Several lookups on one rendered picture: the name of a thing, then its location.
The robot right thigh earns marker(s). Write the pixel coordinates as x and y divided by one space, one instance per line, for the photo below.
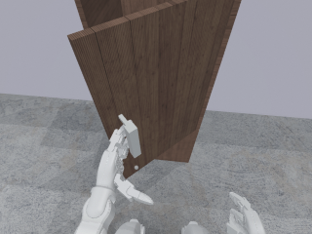
194 229

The robot left forearm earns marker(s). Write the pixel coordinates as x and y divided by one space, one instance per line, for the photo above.
98 211

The right robot shin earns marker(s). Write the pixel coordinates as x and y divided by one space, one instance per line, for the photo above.
193 222

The robot right hand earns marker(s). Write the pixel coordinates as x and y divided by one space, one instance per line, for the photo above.
248 223

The robot left hand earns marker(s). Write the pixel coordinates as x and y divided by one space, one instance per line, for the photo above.
111 163

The cupboard door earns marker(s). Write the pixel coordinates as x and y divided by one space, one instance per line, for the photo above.
154 67

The handle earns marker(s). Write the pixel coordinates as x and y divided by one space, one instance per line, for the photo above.
131 132

